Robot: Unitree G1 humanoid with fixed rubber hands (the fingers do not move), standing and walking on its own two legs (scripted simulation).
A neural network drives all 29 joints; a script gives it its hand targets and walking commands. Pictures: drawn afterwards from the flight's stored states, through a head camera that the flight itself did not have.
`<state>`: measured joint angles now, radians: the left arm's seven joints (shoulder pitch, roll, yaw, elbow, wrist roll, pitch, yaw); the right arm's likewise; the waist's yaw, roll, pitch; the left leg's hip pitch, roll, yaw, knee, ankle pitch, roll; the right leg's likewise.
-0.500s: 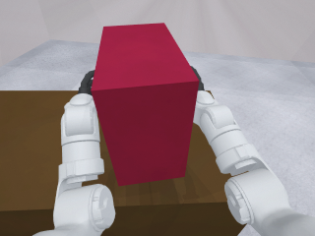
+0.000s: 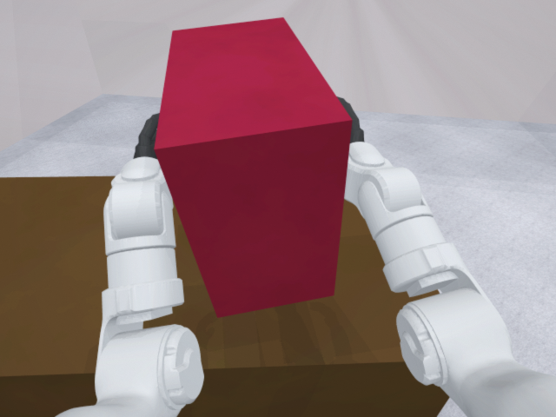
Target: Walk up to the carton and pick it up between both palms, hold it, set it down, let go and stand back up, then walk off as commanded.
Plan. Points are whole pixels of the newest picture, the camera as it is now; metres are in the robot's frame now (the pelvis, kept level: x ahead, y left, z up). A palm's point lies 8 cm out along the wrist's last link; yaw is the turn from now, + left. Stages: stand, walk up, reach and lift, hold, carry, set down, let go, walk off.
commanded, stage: hold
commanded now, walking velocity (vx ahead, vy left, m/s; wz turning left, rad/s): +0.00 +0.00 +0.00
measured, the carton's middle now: (251, 161) +0.41 +0.01 +0.24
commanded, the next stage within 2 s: none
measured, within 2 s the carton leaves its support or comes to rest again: neither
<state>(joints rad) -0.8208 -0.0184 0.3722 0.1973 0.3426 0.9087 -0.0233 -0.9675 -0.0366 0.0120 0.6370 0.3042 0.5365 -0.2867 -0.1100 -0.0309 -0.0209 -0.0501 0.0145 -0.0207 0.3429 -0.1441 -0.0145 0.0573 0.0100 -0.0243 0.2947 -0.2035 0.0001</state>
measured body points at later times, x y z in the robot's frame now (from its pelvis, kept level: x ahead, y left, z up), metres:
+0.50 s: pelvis +0.01 +0.00 +0.00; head -0.07 +0.02 +0.44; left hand +0.39 +0.15 +0.27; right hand +0.39 -0.11 +0.28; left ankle +0.04 +0.12 -0.75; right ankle -0.02 -0.11 -0.75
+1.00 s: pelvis +0.01 +0.00 +0.00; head -0.07 +0.02 +0.44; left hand +0.38 +0.15 +0.29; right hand +0.38 -0.12 +0.29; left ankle +0.04 +0.12 -0.75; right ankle -0.02 -0.11 -0.75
